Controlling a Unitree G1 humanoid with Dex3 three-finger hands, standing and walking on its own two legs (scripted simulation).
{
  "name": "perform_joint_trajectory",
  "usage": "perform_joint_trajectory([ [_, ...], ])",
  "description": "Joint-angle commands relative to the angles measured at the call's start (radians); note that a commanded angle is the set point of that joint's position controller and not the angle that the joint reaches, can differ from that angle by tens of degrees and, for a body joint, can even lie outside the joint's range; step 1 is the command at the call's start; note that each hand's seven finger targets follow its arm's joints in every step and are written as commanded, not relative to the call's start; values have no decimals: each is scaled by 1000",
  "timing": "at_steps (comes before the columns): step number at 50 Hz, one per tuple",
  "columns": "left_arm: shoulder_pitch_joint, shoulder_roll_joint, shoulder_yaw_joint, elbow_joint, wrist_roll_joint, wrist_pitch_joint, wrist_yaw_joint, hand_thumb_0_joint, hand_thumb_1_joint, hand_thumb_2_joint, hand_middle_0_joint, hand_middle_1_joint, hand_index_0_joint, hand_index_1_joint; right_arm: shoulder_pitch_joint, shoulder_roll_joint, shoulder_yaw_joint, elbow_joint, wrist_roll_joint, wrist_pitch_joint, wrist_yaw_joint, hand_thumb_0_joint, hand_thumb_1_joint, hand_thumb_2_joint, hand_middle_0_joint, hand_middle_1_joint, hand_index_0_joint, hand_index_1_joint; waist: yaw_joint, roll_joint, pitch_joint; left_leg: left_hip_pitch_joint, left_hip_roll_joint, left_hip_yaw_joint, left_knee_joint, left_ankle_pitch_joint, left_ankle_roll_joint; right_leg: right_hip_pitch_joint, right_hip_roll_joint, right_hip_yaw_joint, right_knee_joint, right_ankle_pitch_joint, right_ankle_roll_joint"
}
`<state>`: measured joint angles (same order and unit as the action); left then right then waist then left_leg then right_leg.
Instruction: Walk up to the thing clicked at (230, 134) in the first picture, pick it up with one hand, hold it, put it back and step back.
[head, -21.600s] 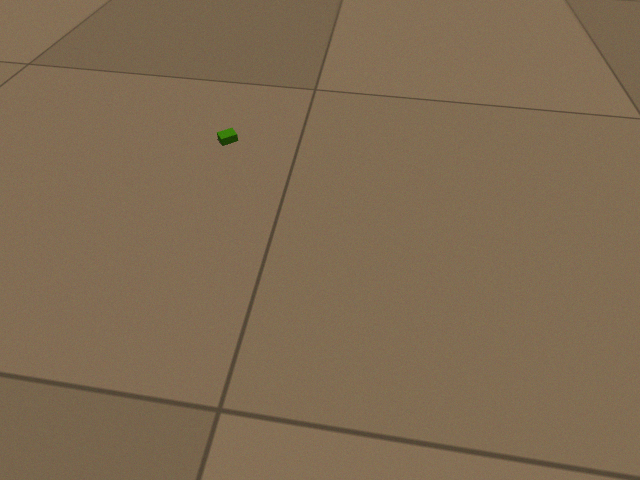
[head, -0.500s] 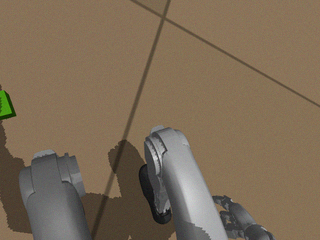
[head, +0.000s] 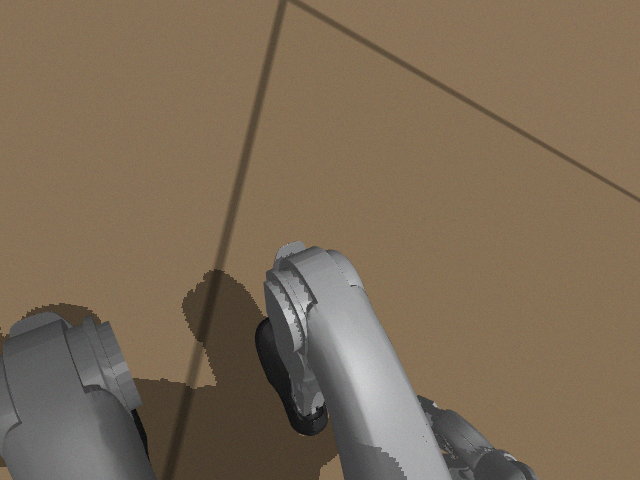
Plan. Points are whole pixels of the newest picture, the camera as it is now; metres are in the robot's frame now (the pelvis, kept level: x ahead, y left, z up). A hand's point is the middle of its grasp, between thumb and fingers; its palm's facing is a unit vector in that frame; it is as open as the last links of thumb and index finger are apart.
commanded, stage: rest palm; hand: left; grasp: from above
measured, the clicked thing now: out of the picture +0.44 +0.34 -0.28
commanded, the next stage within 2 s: close in 0.72 s
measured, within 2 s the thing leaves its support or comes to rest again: neither
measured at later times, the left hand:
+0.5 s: hand out of the picture +0.42 +0.33 -0.25, palm faces -0.43 -0.18 -0.89, open 13.6 cm
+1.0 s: hand out of the picture +0.42 +0.33 -0.26, palm faces -0.42 -0.19 -0.89, open 12.6 cm
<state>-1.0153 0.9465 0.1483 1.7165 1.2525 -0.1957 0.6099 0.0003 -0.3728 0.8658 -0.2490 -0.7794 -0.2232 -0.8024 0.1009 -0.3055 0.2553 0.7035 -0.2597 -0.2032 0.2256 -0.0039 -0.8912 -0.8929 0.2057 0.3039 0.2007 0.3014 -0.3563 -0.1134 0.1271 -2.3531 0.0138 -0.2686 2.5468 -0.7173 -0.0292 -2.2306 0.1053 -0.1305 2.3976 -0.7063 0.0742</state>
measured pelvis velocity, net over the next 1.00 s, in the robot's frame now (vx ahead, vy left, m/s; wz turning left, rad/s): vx -0.01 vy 0.01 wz -0.04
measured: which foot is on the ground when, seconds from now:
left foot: down 0.00-1.00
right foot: down 0.00-1.00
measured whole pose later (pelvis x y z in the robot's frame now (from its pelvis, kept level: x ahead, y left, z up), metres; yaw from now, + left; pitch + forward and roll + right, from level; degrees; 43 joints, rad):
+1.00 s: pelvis -0.01 +0.01 +0.00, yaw -2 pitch +26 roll -16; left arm -1.02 1.02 0.12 1.77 1.24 -0.21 0.68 0.00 -0.25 0.76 -0.30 -0.81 -0.30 -0.81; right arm 0.06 -0.34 0.33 0.68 -0.28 -0.27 0.28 0.00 -0.90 -0.90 0.20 0.30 0.20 0.30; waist -0.37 -0.17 0.19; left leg -2.33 0.02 -0.31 2.57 -0.72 -0.02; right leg -2.19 0.11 -0.17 2.37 -0.69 0.08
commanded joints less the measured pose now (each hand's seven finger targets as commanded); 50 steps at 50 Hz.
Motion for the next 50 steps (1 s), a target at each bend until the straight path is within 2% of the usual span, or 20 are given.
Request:
perform_joint_trajectory([
  [1, -228, 246, 19, -92, -18, -6, 36, 0, -405, 884, -223, -785, -199, -808, 206, -327, -87, 17, -2, -11, 1, 0, -892, -899, 200, 300, 200, 300, -29, 468, -649, 501, 32, 127, -238, 248, 42, 365, 15, -133, -213, 319, -85],
  [4, -250, 222, -9, -88, -14, -16, 30, 0, -411, 878, -221, -789, -197, -813, 186, -329, -85, 14, -8, -20, 8, 0, -895, -901, 200, 300, 200, 300, -40, 486, -619, 511, 34, 120, -242, 233, 36, 331, 14, -144, -204, 300, -88],
  [6, -233, 247, 15, -99, -16, -23, 40, 0, -411, 878, -215, -805, -193, -825, 192, -336, -83, 15, -4, -15, 6, 0, -894, -901, 199, 300, 200, 300, -27, 498, -640, 517, 35, 114, -257, 244, 32, 357, 17, -148, -211, 304, -90],
  [8, -253, 218, -25, -85, -5, -27, 38, 0, -418, 879, -207, -818, -187, -837, 169, -332, -81, 14, -7, -19, 11, 0, -894, -902, 200, 300, 200, 300, -38, 498, -619, 518, 37, 116, -248, 222, 33, 332, 17, -149, -203, 291, -90],
  [11, -246, 235, -9, -89, -7, -35, 55, 0, -418, 883, -199, -825, -180, -843, 164, -339, -72, 14, -8, -19, 11, 0, -893, -901, 200, 300, 200, 300, -34, 512, -634, 543, 40, 102, -259, 244, 26, 332, 18, -161, -198, 305, -92],
  [14, -238, 215, -35, -41, 7, -32, 65, 0, -415, 881, -196, -840, -180, -855, 158, -331, -59, 12, -16, -23, 19, 0, -895, -902, 200, 300, 200, 300, -51, 489, -588, 507, 38, 108, -245, 225, 31, 333, 21, -159, -201, 303, -87],
  [17, -266, 254, -12, -70, 2, -34, 85, 0, -411, 878, -196, -837, -181, -851, 155, -348, -61, 13, -13, -26, 18, 0, -895, -902, 199, 300, 200, 300, -40, 511, -601, 515, 41, 101, -260, 221, 27, 324, 19, -162, -206, 289, -90],
  [20, -258, 228, -29, -40, 10, -27, 86, 0, -418, 876, -186, -851, -172, -863, 148, -350, -56, 6, -17, -39, 28, 0, -895, -902, 199, 300, 200, 300, -58, 506, -560, 523, 42, 88, -260, 209, 24, 297, 16, -172, -188, 282, -88],
  [23, -259, 256, -24, -38, 8, -21, 97, 0, -402, 867, -202, -845, -189, -857, 138, -361, -57, -1, -14, -43, 27, 0, -898, -904, 199, 300, 199, 300, -50, 505, -576, 518, 44, 92, -264, 203, 25, 322, 22, -163, -204, 283, -88],
  [24, -257, 236, -37, -39, 10, -18, 93, 0, -406, 867, -196, -849, -184, -860, 138, -360, -58, 1, -14, -49, 31, 0, -898, -904, 199, 300, 200, 300, -50, 518, -574, 535, 45, 90, -260, 217, 22, 314, 20, -164, -192, 293, -88],
  [26, -261, 270, -9, -52, 1, -15, 103, 0, -406, 871, -191, -856, -180, -866, 140, -360, -45, 6, -17, -54, 35, 0, -897, -903, 199, 300, 200, 300, -45, 523, -605, 547, 48, 77, -266, 240, 19, 329, 22, -172, -191, 307, -88],
  [32, -263, 255, -37, -21, -7, -3, 97, 0, -383, 846, -203, -856, -196, -862, 128, -370, -46, -5, -14, -60, 40, 0, -899, -904, 199, 300, 199, 300, -66, 508, -542, 494, 47, 89, -254, 195, 27, 324, 22, -163, -203, 283, -86],
  [33, -255, 285, -9, -36, -13, -5, 100, 0, -390, 852, -203, -852, -193, -860, 143, -374, -43, -5, -18, -58, 37, 0, -898, -904, 199, 300, 199, 300, -58, 507, -580, 511, 49, 85, -258, 220, 27, 352, 27, -165, -212, 300, -86],
  [35, -238, 256, -37, -15, -15, -3, 92, 0, -382, 846, -212, -845, -202, -855, 129, -370, -39, -8, -17, -66, 39, 0, -899, -904, 199, 300, 199, 300, -66, 492, -552, 500, 49, 90, -244, 208, 28, 348, 23, -163, -207, 293, -83],
  [37, -240, 269, -18, -32, -24, -8, 95, 0, -374, 841, -210, -846, -202, -852, 143, -365, -30, -8, -14, -66, 38, 0, -898, -904, 199, 300, 199, 300, -62, 483, -576, 507, 52, 73, -255, 222, 26, 354, 24, -172, -206, 302, -82],
  [39, -239, 253, -40, -30, -23, -14, 87, 0, -354, 821, -228, -837, -221, -842, 139, -369, -36, -13, -19, -69, 40, 0, -899, -904, 199, 300, 199, 300, -69, 511, -560, 525, 52, 77, -254, 224, 24, 352, 24, -172, -203, 306, -83],
  [42, -230, 288, -18, -60, -30, -21, 92, 0, -276, 776, -266, -835, -273, -827, 134, -373, -28, -9, -16, -65, 38, 0, -891, -900, 200, 300, 200, 300, -54, 523, -595, 538, 54, 75, -259, 247, 20, 385, 29, -172, -209, 323, -84],
  [44, -222, 266, -41, -44, -17, -17, 90, 0, -211, 731, -318, -804, -328, -794, 129, -369, -24, -10, -19, -70, 44, 0, -894, -901, 199, 300, 200, 300, -64, 522, -576, 542, 56, 79, -244, 256, 20, 375, 28, -173, -198, 336, -82],
  [46, -227, 284, -11, -56, -27, -20, 106, 0, -163, 684, -339, -779, -355, -760, 143, -372, -23, -4, -19, -69, 44, 0, -891, -900, 200, 300, 200, 300, -55, 535, -592, 543, 55, 78, -255, 264, 19, 383, 28, -175, -205, 341, -83],
  [50, -225, 279, -28, -41, -22, -10, 99, 0, -93, 630, -392, -732, -411, -712, 134, -372, -25, -11, -20, -67, 44, 0, -891, -900, 199, 300, 200, 300, -65, 512, -544, 510, 55, 83, -251, 222, 23, 362, 23, -173, -211, 308, -82],
])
